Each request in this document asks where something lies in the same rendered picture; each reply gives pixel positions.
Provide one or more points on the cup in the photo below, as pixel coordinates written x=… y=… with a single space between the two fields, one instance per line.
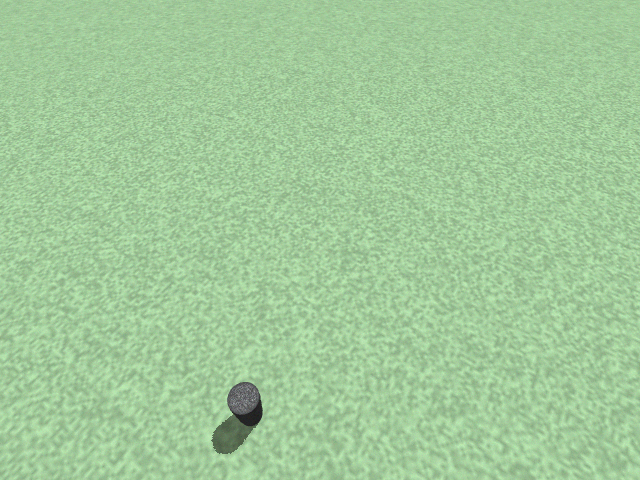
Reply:
x=245 y=403

